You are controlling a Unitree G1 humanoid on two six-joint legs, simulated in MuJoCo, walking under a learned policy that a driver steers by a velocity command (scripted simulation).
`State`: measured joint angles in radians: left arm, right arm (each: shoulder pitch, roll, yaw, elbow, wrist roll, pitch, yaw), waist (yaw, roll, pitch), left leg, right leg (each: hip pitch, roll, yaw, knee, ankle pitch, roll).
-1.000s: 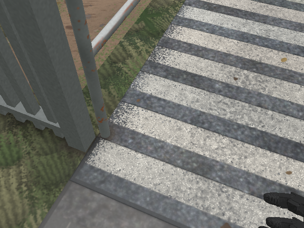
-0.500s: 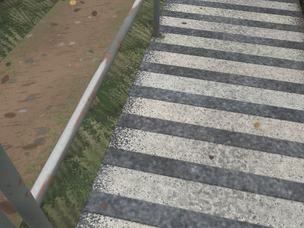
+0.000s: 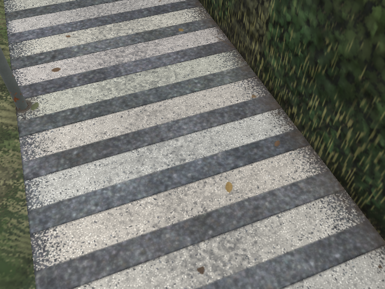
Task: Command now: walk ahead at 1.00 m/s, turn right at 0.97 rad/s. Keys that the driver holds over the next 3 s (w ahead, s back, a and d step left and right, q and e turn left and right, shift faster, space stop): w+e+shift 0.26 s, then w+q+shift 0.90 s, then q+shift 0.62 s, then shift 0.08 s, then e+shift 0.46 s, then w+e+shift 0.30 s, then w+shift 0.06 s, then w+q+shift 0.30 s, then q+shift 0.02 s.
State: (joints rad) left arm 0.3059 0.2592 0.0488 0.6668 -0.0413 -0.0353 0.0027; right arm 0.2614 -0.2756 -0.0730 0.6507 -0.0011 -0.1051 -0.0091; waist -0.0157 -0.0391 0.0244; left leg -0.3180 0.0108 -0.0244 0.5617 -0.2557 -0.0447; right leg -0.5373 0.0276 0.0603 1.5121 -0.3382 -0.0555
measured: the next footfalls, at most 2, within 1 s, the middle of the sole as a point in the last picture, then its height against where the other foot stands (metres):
right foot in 0.32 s outside the picture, level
left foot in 0.86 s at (199, 191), level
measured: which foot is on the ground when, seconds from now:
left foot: down 0.00-0.32, up 0.34-0.84, down 0.86-1.00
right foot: up 0.00-0.30, down 0.32-0.84, up 0.86-1.00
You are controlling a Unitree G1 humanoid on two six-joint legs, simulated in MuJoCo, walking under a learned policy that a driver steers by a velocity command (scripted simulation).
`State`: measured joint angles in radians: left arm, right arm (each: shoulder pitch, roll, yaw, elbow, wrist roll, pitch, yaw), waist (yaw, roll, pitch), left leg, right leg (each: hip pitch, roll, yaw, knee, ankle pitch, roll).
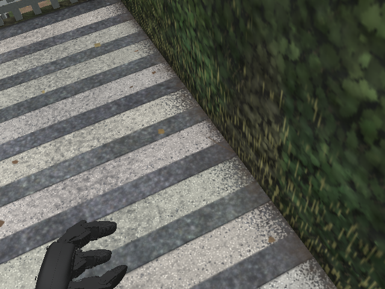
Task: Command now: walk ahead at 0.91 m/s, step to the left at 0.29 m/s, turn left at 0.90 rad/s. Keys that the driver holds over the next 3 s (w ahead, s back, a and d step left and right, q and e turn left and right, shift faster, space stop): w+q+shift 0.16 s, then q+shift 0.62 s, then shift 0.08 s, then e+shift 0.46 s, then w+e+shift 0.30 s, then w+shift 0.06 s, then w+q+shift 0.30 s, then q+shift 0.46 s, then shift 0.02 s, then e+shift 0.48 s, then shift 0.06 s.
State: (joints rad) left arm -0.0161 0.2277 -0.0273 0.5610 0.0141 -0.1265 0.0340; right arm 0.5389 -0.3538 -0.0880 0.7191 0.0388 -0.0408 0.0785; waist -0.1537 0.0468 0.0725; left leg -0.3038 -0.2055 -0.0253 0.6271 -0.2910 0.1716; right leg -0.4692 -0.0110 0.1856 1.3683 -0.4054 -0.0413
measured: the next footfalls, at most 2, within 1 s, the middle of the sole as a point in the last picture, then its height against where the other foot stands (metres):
right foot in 0.24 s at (239, 284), level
left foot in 0.72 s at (147, 277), level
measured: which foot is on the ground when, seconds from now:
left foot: down 0.00-0.26, up 0.28-0.70, down 0.72-1.00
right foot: up 0.00-0.22, down 0.24-0.72, up 0.74-1.00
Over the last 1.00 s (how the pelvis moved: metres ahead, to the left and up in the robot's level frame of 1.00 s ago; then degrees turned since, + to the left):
0.80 -0.06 -0.01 3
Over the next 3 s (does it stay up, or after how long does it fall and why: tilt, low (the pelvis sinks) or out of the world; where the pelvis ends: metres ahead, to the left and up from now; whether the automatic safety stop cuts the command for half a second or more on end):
stays up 1.29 0.45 0.02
